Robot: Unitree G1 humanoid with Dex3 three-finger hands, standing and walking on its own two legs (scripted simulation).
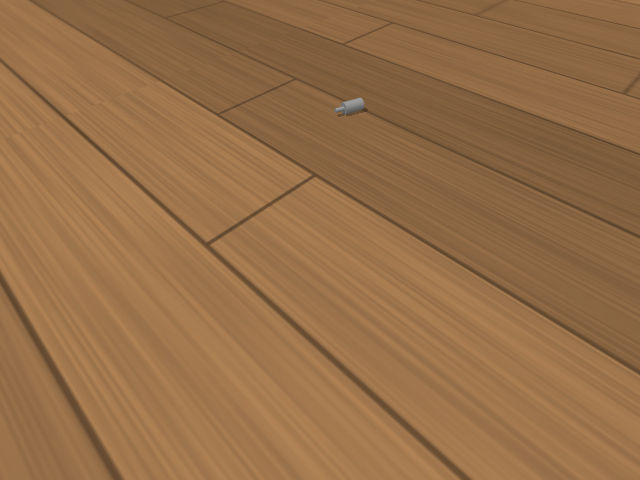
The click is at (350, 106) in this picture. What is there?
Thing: lying bottle
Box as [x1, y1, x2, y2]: [334, 98, 363, 114]
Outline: 363,101 361,98 345,101 341,103 340,107 335,108 334,110 335,112 341,110 344,114 363,108
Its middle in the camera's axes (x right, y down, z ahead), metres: +0.19 -0.84 +2.39
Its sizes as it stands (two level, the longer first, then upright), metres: 0.187 0.075 0.075
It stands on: the floor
